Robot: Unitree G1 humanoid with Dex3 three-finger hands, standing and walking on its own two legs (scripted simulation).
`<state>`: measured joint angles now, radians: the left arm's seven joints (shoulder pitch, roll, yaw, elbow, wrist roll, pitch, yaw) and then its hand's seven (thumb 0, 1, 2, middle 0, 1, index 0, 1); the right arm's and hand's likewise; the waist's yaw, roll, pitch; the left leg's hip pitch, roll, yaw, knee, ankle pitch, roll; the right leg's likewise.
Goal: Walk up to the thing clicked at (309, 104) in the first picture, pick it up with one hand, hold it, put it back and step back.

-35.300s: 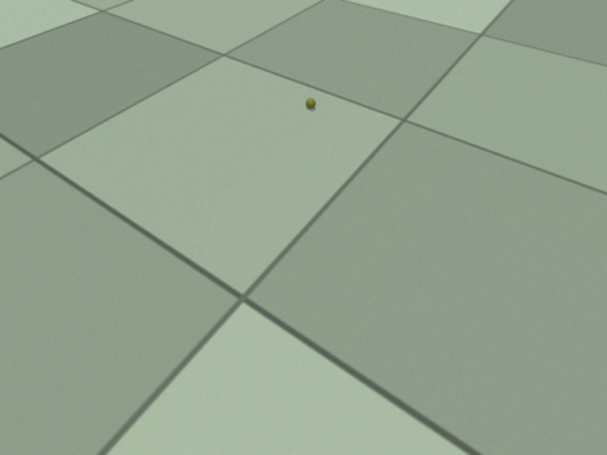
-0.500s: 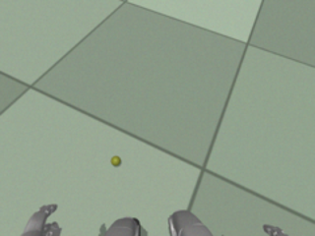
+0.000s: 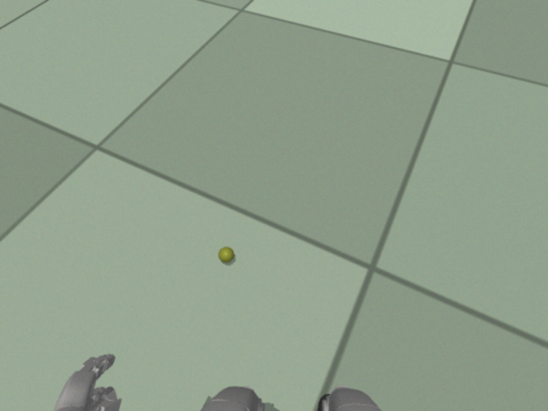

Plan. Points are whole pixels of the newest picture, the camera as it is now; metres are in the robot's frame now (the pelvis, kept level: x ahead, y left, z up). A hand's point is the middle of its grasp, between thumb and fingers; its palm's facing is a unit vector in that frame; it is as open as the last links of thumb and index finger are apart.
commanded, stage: step back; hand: left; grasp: from above
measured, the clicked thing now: (226, 254) +0.65 +0.25 -0.73
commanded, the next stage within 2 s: none
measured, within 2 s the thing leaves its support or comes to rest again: neither
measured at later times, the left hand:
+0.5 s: hand out of the picture -0.07 +0.24 -0.15, palm faces -0.05 -0.91 -0.41, open 7.3 cm
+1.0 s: hand out of the picture -0.22 +0.25 -0.15, palm faces +0.04 -0.93 -0.37, open 7.3 cm
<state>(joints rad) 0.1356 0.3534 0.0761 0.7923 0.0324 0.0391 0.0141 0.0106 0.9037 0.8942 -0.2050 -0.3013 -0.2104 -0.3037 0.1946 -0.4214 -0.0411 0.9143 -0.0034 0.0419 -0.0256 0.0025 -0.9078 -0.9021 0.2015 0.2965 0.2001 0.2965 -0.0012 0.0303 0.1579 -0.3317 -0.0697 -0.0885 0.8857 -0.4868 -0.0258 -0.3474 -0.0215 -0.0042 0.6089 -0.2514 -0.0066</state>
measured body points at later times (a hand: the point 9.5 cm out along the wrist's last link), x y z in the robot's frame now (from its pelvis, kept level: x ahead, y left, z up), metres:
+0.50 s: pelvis -0.16 -0.03 -0.01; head -0.10 -0.05 +0.43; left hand -0.07 +0.28 -0.12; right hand -0.02 -0.35 -0.13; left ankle -0.05 +0.11 -0.72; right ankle -0.17 -0.15 -0.73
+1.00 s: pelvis -0.33 -0.02 +0.00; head -0.28 +0.00 +0.45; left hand -0.22 +0.30 -0.12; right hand -0.23 -0.33 -0.11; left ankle -0.30 +0.09 -0.73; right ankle -0.34 -0.17 -0.63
